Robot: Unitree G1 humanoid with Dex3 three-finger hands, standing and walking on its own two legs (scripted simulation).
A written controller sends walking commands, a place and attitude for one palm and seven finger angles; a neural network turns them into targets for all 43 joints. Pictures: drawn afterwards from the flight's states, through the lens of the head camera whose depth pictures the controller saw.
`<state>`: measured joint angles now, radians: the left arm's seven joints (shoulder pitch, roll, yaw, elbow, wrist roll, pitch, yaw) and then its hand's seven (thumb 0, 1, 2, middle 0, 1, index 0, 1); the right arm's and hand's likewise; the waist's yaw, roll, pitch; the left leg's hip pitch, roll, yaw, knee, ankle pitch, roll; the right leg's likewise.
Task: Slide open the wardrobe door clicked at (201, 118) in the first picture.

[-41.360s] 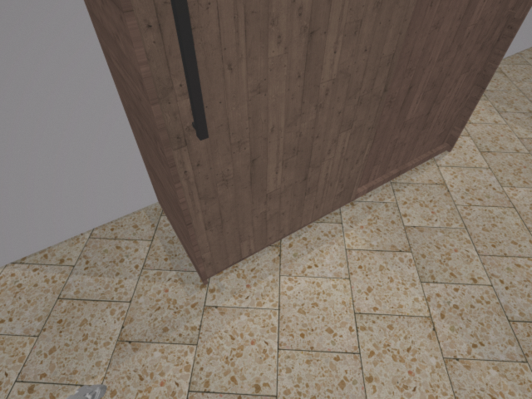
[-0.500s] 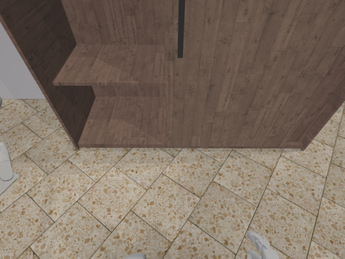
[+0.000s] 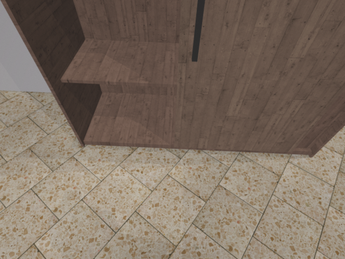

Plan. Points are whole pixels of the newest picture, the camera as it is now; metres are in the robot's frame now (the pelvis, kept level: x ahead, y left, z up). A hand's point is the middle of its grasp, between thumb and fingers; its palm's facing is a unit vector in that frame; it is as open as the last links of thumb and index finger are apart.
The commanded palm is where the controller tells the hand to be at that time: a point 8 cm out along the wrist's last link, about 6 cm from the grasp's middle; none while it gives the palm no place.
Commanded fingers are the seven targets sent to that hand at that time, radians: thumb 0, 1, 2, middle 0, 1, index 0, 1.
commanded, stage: let the arm hang, fingers relaxed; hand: left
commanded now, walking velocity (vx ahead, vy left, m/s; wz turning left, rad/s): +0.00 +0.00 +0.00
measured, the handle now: (198, 18) +0.87 -0.05 +0.15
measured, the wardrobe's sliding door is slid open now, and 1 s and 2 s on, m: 0.64 0.64 0.64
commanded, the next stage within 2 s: look to check the result in 0.62 s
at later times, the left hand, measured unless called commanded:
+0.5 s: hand out of the picture +0.01 +0.20 -0.18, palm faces -0.03 -0.99 -0.17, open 7.3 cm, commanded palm none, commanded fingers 0.00 0.90 0.90 -0.20 -0.30 -0.20 -0.30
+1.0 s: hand out of the picture -0.01 +0.22 -0.18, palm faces -0.04 -0.98 -0.18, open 7.4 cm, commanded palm none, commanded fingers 0.00 0.90 0.90 -0.20 -0.30 -0.20 -0.30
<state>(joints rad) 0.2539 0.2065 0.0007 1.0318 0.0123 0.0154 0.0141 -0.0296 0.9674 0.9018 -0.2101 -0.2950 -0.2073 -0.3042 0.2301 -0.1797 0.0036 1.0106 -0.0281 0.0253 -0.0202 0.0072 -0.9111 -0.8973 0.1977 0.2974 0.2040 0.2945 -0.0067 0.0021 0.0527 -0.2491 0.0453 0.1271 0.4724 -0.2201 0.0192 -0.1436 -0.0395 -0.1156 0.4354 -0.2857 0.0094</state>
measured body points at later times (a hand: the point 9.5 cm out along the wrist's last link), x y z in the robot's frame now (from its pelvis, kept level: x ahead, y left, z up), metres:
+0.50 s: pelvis +0.01 +0.03 +0.00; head +0.02 +0.04 +0.45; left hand +0.01 +0.25 -0.16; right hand -0.01 -0.18 -0.16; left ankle +0.02 +0.10 -0.74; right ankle -0.03 -0.12 -0.74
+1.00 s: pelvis +0.00 +0.05 +0.00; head +0.02 +0.05 +0.45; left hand +0.00 +0.27 -0.16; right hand -0.02 -0.17 -0.16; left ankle +0.02 +0.10 -0.74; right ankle -0.03 -0.12 -0.74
